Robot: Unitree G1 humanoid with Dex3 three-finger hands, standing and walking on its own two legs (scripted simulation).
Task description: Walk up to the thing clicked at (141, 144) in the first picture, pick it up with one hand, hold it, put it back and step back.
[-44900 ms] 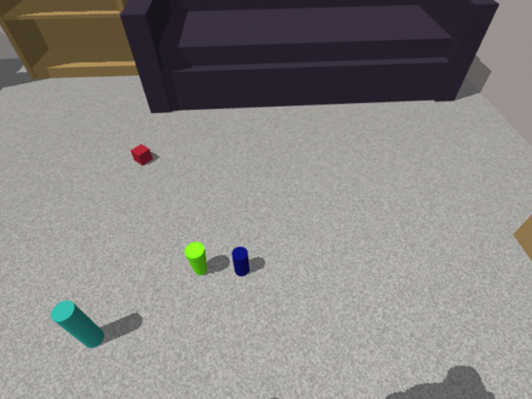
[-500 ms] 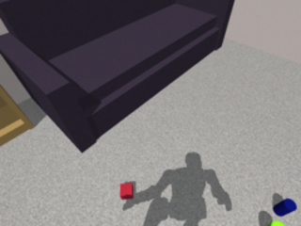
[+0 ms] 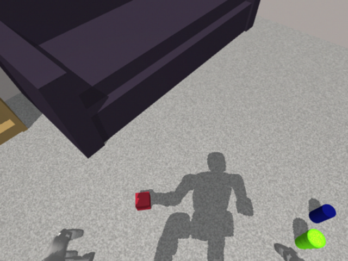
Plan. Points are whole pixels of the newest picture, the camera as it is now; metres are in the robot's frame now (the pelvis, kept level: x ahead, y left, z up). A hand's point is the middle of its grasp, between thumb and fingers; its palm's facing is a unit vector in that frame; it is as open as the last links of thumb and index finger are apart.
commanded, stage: rise first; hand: left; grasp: from above
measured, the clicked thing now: (143, 201) +0.48 +0.19 -0.72
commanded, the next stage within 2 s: none
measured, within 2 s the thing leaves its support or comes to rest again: neither
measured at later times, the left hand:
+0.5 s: hand out of the picture +0.13 +0.26 -0.22, palm faces -0.22 -0.83 -0.51, open 13.9 cm
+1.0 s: hand (111, 230) +0.28 +0.26 -0.42, palm faces -0.47 -0.34 -0.81, open 13.7 cm
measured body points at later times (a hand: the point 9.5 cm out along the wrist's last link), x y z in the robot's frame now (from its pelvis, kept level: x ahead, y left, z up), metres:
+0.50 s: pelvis -0.01 +0.02 -0.08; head +0.09 +0.03 +0.36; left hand +0.15 +0.30 -0.19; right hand +0.17 -0.23 -0.17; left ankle -0.01 +0.14 -0.73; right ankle +0.03 -0.13 -0.73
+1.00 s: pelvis -0.07 +0.00 -0.27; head +0.13 +0.01 +0.14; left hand +0.30 +0.27 -0.37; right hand +0.08 -0.27 -0.40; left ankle -0.01 +0.14 -0.73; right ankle +0.02 -0.13 -0.73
